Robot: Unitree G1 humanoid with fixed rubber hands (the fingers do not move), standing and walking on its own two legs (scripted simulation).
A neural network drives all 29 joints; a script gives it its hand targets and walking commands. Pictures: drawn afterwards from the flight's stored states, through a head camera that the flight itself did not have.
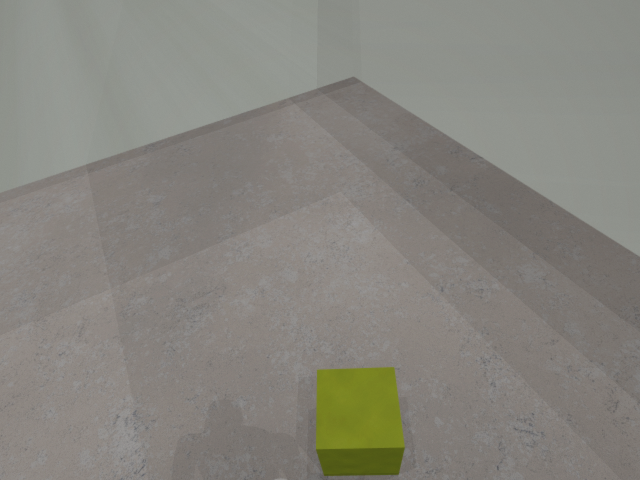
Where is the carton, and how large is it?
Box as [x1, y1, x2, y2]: [316, 367, 404, 475]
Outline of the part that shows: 393,367 317,370 316,450 324,475 398,474 404,445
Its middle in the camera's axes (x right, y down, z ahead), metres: +0.10 +0.50 +1.08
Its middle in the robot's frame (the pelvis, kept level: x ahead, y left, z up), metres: +0.44 -0.01 -0.66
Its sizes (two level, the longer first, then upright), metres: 0.210 0.200 0.250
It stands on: the floor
